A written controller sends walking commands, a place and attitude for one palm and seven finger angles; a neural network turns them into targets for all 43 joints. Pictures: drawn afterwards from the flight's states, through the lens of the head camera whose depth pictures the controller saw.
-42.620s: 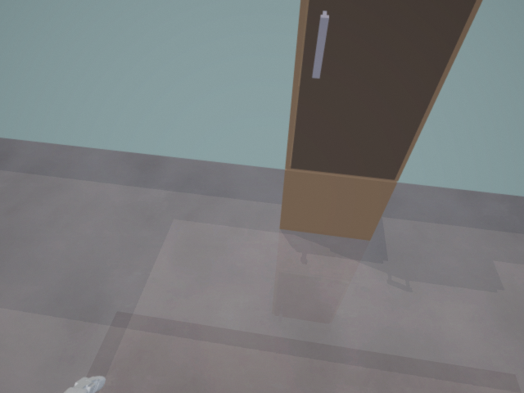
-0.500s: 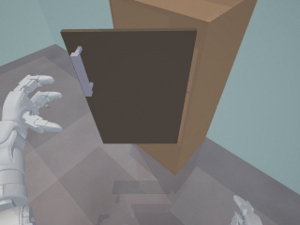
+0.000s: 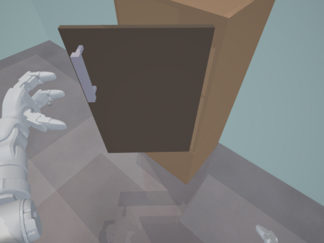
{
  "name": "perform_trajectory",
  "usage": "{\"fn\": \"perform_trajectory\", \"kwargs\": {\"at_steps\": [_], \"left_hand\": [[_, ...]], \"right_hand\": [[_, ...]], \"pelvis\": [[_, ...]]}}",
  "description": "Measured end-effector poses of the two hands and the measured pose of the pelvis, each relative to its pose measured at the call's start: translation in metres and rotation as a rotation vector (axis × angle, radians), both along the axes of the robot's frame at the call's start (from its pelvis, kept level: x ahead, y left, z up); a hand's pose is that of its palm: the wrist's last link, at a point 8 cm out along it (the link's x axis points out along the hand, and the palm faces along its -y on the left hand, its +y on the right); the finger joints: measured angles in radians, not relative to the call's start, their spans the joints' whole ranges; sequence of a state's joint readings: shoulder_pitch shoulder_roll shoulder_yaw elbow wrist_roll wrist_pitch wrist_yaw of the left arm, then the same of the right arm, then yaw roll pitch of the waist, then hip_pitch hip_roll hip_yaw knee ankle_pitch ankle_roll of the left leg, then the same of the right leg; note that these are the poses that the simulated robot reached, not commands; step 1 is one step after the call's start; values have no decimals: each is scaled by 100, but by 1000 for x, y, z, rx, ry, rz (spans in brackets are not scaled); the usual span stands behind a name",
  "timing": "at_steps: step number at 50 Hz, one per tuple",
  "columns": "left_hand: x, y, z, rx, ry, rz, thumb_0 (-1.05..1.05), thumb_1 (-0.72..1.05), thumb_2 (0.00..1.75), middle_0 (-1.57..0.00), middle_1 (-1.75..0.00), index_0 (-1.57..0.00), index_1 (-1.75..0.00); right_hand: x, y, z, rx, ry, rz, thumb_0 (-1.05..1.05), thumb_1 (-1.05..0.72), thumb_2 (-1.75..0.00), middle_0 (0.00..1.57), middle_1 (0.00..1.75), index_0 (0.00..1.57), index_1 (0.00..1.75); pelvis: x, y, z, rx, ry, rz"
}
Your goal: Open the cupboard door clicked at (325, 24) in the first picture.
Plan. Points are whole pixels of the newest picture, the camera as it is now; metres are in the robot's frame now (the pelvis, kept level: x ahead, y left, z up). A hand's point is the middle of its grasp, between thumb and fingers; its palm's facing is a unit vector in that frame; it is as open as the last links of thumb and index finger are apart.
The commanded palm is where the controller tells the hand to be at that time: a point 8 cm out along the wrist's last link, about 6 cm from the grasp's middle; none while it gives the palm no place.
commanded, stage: move the hooked fingers beside the handle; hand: left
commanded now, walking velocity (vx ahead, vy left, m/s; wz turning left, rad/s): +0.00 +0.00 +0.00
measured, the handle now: (86, 75) +0.52 +0.23 +0.13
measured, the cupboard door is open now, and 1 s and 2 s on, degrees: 41 41 41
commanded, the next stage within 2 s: slide the fingers in behind the handle in 1.68 s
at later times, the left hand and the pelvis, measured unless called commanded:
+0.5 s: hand (56, 88) +0.45 +0.28 +0.14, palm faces +0.08 -1.00 +0.01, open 13.9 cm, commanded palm +0.43 +0.34 +0.14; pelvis +0.01 +0.01 -0.01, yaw -1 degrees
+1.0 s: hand (57, 85) +0.47 +0.29 +0.14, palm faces +0.06 -1.00 +0.02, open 13.9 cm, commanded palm +0.45 +0.34 +0.13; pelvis +0.01 +0.01 -0.01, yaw -2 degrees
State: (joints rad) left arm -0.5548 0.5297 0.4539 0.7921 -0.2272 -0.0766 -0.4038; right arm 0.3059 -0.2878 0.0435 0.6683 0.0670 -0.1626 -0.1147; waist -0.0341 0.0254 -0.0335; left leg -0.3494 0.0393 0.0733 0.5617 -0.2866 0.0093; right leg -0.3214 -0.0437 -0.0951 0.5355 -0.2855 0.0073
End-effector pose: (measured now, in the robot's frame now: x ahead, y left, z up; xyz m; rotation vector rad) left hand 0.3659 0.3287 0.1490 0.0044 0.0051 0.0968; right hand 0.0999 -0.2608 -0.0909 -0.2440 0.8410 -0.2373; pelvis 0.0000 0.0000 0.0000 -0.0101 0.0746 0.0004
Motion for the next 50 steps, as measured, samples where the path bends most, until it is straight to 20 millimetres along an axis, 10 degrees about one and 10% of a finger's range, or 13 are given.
{"fn": "perform_trajectory", "kwargs": {"at_steps": [29, 50], "left_hand": [[69, 10, -5, -10, 0, -25, -2, -49, 30, -30, -120, -30, -120], [83, 17, -12, -22, 5, -41, -2, -49, 30, -30, -120, -30, -120]], "right_hand": [[-74, -10, -12, -38, 297, -121, 1, -90, -90, 21, 30, 21, 30], [-80, -2, -14, -29, 366, -141, 1, -90, -90, 21, 30, 21, 30]], "pelvis": [[7, 7, -6, -12, 105, -19], [12, 12, -10, -20, 142, -26]]}}
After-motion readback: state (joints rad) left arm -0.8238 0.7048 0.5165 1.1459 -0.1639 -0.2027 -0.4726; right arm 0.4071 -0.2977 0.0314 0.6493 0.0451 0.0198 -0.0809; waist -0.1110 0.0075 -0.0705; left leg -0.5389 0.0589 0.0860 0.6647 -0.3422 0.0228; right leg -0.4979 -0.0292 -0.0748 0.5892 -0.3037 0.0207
